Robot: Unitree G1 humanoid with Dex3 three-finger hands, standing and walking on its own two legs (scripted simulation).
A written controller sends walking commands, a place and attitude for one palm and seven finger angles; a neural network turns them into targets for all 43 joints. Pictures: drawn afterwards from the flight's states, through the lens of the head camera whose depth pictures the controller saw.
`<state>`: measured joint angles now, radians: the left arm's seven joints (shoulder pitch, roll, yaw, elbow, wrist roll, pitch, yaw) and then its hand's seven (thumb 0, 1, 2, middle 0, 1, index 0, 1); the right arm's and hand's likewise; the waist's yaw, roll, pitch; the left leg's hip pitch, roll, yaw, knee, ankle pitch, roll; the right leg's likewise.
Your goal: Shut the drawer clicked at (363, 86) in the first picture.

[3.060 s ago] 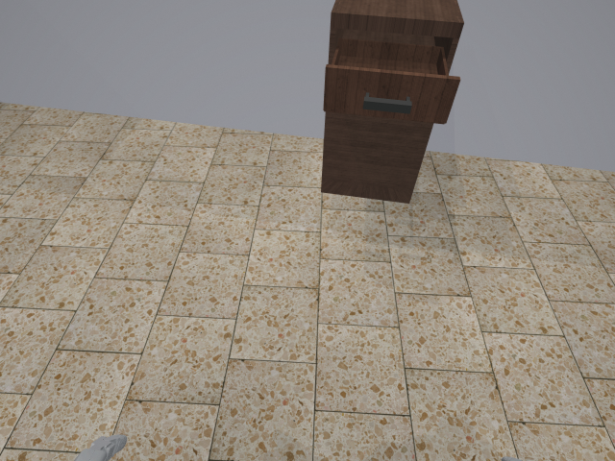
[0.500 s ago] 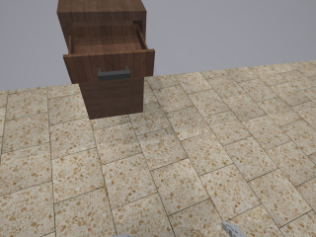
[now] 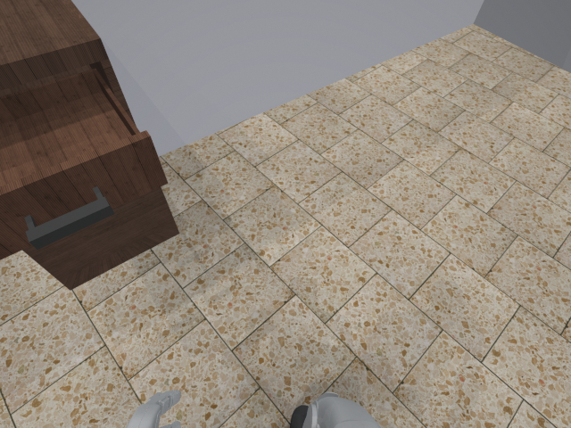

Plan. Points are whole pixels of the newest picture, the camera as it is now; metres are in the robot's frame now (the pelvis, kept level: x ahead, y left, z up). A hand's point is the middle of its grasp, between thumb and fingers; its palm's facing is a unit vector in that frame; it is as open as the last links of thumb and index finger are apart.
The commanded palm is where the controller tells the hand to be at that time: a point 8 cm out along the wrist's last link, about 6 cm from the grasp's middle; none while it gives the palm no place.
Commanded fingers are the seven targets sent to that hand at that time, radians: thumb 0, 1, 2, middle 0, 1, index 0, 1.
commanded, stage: walk to a spot facing it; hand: left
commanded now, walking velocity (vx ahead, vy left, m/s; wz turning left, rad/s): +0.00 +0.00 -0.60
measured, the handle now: (68, 214) +0.48 +0.40 -0.07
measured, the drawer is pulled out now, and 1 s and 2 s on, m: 0.30 0.30 0.30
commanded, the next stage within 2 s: turn to face it in 0.14 s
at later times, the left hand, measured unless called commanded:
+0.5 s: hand (146, 397) +0.18 +0.22 -0.15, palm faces -0.03 -0.98 -0.22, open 7.4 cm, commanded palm none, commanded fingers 0.00 0.90 0.90 -0.20 -0.30 -0.20 -0.30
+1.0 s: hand (142, 399) +0.18 +0.22 -0.13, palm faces +0.17 -0.94 -0.30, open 7.4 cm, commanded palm none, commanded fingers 0.00 0.90 0.90 -0.20 -0.30 -0.20 -0.30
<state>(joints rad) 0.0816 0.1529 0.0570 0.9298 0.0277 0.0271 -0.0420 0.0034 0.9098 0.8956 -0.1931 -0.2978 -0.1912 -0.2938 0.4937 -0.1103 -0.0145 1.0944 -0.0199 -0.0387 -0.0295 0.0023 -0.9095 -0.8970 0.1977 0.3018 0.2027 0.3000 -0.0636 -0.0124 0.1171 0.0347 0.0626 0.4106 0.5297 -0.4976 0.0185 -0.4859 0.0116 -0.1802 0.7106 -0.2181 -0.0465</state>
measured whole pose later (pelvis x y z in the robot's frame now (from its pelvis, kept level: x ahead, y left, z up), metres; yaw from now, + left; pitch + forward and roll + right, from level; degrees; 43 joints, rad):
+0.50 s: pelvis +0.11 +0.03 +0.01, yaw -6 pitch -1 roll -2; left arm 0.25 0.19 0.05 0.96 0.02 0.00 0.02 0.00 0.91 0.90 -0.20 -0.30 -0.20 -0.29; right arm 0.17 -0.19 -0.02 0.96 -0.01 0.01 -0.01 0.00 -0.91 -0.90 0.19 0.30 0.20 0.30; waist 0.01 0.01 0.00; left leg -0.27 0.05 0.02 0.58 -0.27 -0.03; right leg -0.23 0.06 -0.07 0.52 -0.28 -0.06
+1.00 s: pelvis +0.08 -0.01 +0.01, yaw +8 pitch +0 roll +0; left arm 0.12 0.20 0.07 0.90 0.00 0.03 0.02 0.00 0.91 0.90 -0.20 -0.30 -0.19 -0.29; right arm 0.28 -0.25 -0.08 0.97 -0.02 0.07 -0.01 0.00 -0.91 -0.90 0.20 0.30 0.20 0.30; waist -0.05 0.06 0.07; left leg -0.38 -0.07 -0.19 0.59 -0.26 -0.04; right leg -0.24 0.01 -0.01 0.54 -0.32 0.01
